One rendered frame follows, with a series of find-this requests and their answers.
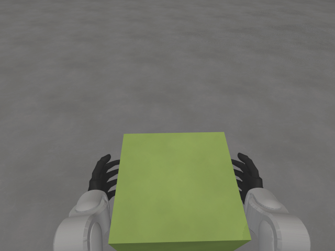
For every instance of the robot right forearm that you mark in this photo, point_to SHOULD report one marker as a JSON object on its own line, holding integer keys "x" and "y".
{"x": 269, "y": 220}

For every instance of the robot left forearm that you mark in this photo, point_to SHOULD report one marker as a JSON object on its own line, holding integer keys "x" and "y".
{"x": 86, "y": 225}

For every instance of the robot right hand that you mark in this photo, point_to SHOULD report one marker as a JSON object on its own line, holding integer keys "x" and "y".
{"x": 250, "y": 175}

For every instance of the robot left hand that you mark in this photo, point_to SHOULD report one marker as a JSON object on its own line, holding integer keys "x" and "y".
{"x": 100, "y": 176}

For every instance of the carton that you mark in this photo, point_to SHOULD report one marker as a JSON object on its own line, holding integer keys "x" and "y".
{"x": 177, "y": 192}

